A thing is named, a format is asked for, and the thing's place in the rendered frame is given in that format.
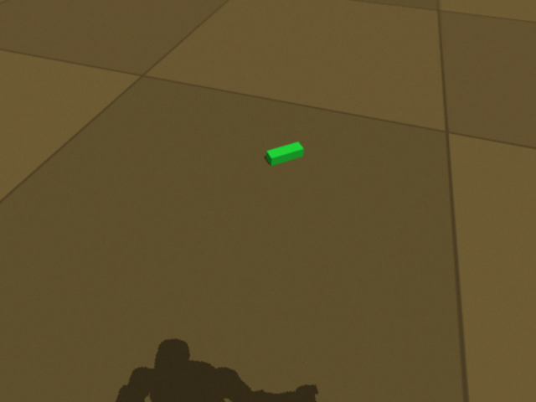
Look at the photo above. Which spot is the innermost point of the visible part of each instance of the carton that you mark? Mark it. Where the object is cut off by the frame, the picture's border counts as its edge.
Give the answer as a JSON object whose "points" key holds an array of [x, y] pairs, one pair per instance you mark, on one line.
{"points": [[285, 153]]}

